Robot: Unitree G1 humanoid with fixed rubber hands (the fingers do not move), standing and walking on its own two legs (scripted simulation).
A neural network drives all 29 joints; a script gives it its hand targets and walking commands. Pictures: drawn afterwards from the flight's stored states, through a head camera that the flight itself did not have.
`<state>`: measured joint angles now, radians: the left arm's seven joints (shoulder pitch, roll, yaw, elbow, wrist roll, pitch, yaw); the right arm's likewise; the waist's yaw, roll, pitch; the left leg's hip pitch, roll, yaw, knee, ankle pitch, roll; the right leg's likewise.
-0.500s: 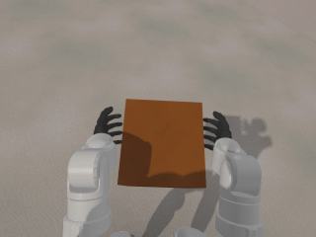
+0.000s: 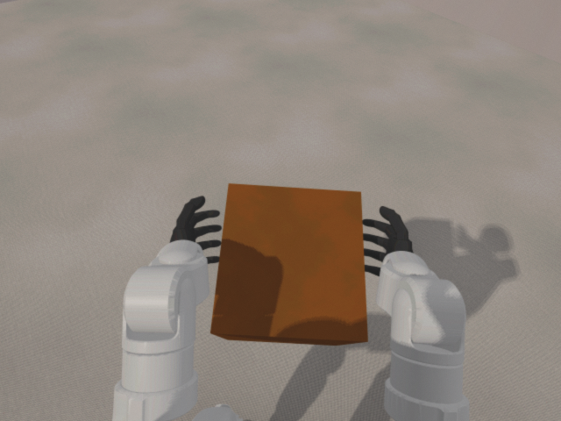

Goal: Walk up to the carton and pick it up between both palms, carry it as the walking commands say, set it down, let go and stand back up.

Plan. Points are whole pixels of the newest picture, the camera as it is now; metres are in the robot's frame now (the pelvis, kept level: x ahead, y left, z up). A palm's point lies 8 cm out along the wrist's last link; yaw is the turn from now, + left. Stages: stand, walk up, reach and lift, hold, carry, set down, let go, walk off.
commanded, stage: carry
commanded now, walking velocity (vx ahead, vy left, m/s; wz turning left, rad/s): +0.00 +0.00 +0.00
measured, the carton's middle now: (287, 273) +0.32 +0.00 +0.02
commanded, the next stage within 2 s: none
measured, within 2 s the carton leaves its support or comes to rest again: neither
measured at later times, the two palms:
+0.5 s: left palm (156, 288) +0.24 +0.15 +0.12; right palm (388, 292) +0.24 -0.11 +0.13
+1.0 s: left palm (158, 279) +0.25 +0.16 +0.11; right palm (377, 282) +0.26 -0.10 +0.11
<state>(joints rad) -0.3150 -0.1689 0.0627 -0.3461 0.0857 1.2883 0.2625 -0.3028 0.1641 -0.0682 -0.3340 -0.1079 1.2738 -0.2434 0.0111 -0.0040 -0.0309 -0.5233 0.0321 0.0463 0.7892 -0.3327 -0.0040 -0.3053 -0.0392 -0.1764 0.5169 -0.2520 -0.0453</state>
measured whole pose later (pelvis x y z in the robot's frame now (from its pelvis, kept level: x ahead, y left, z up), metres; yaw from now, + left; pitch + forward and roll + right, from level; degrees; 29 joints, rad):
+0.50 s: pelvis -0.04 +0.02 +0.00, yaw +1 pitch +0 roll +1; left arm -0.31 -0.17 0.06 -0.30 0.10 1.30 0.25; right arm -0.30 0.16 -0.07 -0.32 -0.11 1.31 -0.24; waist 0.01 -0.03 -0.05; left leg -0.20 0.00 0.05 0.50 -0.29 0.01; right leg -0.31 -0.08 -0.18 0.51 -0.19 -0.02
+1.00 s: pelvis -0.03 +0.02 +0.00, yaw +1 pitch +1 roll +0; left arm -0.31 -0.17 0.06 -0.26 0.11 1.28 0.24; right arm -0.30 0.16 -0.07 -0.28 -0.12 1.29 -0.24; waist 0.01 -0.02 -0.05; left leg -0.21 0.00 0.05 0.50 -0.31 0.01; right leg -0.31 -0.08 -0.18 0.51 -0.21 -0.01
